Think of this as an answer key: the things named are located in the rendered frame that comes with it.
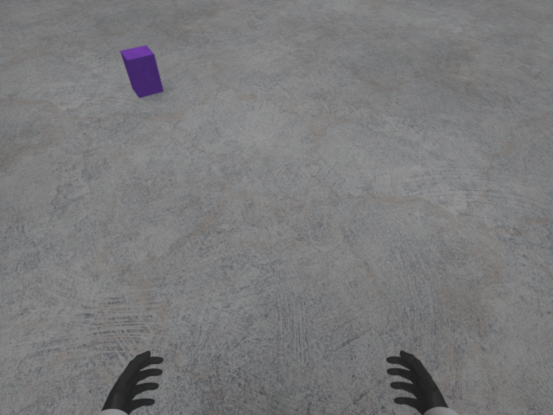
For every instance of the carton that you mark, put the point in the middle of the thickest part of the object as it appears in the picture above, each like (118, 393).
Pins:
(140, 64)

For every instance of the right robot hand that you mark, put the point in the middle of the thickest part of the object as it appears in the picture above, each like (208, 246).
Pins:
(424, 388)

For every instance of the left robot hand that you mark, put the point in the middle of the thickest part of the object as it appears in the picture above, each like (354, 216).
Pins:
(126, 388)

